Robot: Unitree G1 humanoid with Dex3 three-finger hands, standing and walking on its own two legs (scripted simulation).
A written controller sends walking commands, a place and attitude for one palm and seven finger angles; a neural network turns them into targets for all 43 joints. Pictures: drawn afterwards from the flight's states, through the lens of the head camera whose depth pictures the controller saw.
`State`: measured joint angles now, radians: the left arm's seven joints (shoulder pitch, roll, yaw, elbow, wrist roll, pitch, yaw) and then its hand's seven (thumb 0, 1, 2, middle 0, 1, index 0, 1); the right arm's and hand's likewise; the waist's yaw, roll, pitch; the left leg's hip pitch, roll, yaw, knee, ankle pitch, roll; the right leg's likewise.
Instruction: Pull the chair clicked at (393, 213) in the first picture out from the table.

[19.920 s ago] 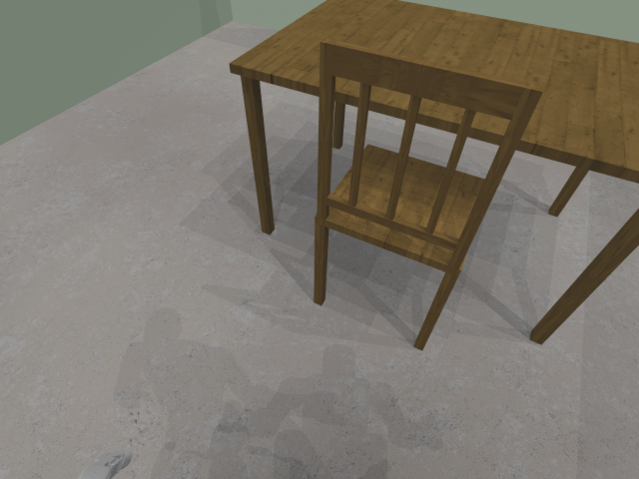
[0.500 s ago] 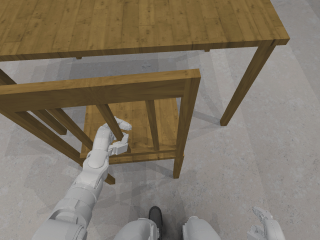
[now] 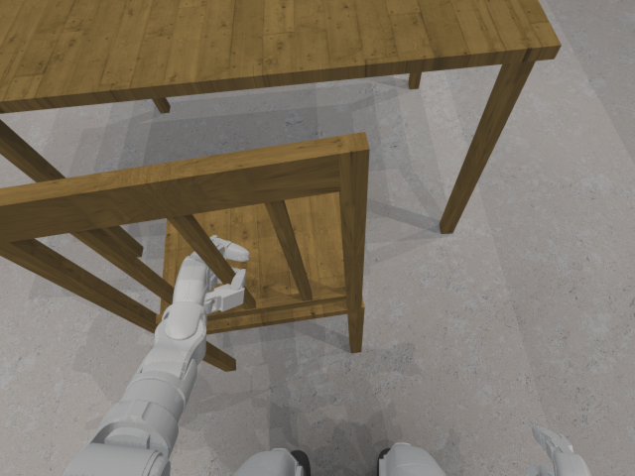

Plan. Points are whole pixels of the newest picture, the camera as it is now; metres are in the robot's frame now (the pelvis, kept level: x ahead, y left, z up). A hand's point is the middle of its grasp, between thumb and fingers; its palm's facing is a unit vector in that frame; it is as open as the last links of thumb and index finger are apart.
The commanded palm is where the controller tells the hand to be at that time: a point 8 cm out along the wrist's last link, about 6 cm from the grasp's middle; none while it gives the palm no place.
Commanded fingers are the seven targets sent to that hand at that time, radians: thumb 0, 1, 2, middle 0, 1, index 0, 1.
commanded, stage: step backward, pulling the chair out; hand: left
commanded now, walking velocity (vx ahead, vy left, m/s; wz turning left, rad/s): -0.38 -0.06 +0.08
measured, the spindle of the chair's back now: (222, 269) +0.38 +0.15 -0.05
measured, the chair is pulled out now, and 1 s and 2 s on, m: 0.19 0.36 0.53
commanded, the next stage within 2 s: stop walking, hand still on the chair in 1.66 s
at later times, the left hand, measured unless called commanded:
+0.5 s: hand (221, 348) +0.27 +0.14 -0.06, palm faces -0.06 -0.97 -0.23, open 5.2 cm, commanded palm +0.24 +0.19 -0.06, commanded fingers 0.00 0.90 0.90 -0.50 -1.45 -0.50 -1.45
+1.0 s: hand (218, 434) +0.17 +0.13 -0.06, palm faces -0.05 -0.99 -0.16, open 5.1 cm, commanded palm +0.13 +0.19 -0.08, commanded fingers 0.00 0.90 0.90 -0.50 -1.45 -0.50 -1.45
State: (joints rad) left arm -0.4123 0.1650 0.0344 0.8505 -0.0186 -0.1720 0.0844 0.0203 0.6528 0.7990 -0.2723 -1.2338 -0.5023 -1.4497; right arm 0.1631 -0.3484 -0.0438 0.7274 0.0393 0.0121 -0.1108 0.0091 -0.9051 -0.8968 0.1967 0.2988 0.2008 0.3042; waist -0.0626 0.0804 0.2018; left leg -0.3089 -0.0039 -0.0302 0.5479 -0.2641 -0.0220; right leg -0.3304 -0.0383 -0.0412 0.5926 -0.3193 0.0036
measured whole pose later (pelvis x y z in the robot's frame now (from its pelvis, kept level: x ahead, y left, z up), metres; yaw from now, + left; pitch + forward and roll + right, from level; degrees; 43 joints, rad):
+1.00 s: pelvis -0.21 +0.04 +0.00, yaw +7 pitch +7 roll +4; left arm -0.46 0.09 -0.04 0.62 -0.03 -0.07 0.11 0.01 0.71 0.76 -0.17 -1.24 -0.50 -1.45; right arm 0.06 -0.34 -0.04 0.60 0.05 0.08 -0.13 0.01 -0.91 -0.90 0.19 0.30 0.20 0.30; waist -0.11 0.00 0.24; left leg -0.24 0.05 0.02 0.58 -0.38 -0.08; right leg -0.53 -0.17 -0.04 0.56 -0.14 0.04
